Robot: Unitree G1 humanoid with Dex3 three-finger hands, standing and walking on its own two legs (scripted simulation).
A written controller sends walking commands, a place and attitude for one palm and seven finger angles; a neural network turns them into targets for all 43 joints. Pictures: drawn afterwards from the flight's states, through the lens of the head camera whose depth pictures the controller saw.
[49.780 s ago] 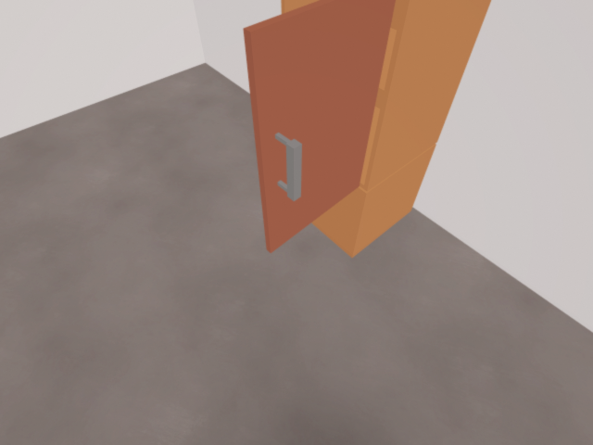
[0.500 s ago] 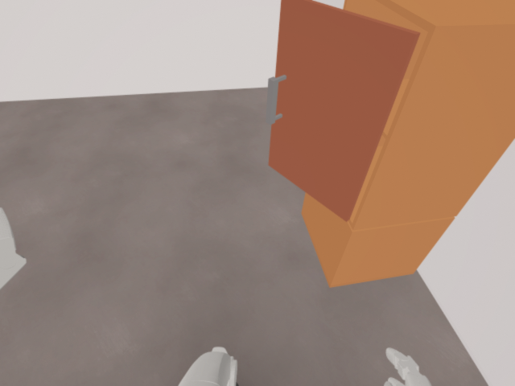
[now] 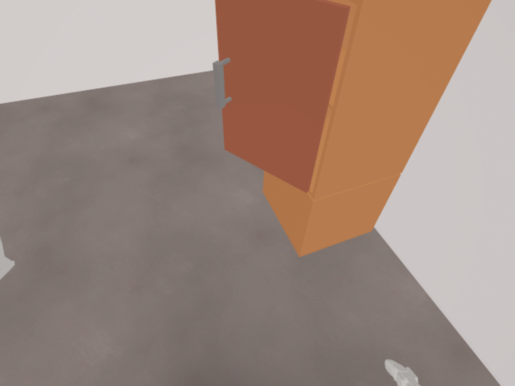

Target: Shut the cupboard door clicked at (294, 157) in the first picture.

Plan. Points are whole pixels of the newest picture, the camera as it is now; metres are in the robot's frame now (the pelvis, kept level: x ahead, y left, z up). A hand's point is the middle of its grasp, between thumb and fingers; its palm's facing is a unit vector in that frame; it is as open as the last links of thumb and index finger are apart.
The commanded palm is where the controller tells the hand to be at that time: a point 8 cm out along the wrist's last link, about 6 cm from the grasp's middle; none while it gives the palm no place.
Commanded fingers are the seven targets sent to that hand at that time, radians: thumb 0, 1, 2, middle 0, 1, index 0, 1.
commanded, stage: stop stepping back and stand still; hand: left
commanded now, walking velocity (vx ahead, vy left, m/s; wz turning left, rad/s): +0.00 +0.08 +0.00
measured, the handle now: (223, 83) +0.97 +0.14 -0.03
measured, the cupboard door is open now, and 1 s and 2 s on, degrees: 31 31 31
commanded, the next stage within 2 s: let the arm hang, fingers relaxed in 0.72 s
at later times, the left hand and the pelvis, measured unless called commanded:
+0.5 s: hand (37, 214) +0.27 +0.27 +0.19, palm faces +0.39 -0.74 -0.55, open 7.4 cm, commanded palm +0.20 +0.31 +0.19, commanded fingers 0.00 0.90 0.90 -0.20 -0.30 -0.20 -0.30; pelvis +0.05 +0.01 +0.00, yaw -2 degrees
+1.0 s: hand (108, 329) +0.22 +0.25 -0.06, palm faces +0.02 -0.93 -0.37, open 7.4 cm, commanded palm none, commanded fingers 0.00 0.90 0.90 -0.20 -0.30 -0.20 -0.30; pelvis +0.02 +0.04 +0.00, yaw -1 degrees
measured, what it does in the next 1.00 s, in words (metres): steps on the spot: left foot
